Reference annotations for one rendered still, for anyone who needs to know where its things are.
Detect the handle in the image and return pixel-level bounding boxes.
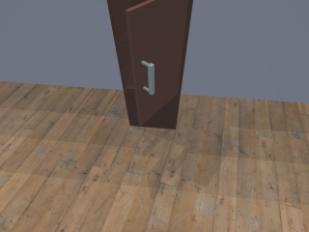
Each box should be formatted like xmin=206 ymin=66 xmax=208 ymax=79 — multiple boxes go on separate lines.
xmin=141 ymin=61 xmax=155 ymax=95

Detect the cupboard door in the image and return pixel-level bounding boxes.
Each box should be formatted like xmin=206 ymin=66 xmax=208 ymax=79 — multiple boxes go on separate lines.
xmin=125 ymin=0 xmax=188 ymax=126

